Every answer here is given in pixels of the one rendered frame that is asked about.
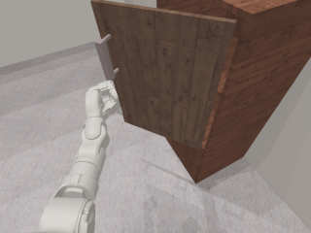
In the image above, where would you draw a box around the left robot forearm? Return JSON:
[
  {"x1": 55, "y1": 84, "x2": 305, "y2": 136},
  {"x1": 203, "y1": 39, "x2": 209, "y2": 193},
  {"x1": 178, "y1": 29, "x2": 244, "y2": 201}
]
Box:
[{"x1": 38, "y1": 117, "x2": 110, "y2": 232}]

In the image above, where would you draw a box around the left robot upper arm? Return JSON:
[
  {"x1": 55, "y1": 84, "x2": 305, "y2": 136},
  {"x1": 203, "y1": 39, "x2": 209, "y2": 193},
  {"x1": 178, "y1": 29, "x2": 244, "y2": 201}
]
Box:
[{"x1": 30, "y1": 197, "x2": 96, "y2": 233}]

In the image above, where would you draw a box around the handle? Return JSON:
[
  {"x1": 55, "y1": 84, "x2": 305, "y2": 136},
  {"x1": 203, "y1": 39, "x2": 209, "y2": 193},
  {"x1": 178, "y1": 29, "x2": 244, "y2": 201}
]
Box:
[{"x1": 94, "y1": 34, "x2": 120, "y2": 81}]

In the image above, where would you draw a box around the cupboard door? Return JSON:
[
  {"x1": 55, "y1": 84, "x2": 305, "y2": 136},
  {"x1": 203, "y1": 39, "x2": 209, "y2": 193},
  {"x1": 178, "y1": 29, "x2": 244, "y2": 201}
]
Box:
[{"x1": 90, "y1": 0, "x2": 237, "y2": 150}]

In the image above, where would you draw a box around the robot left hand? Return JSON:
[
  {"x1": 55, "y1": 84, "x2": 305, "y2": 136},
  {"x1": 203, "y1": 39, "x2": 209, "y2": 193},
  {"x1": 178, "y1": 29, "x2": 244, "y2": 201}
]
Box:
[{"x1": 85, "y1": 81, "x2": 123, "y2": 121}]

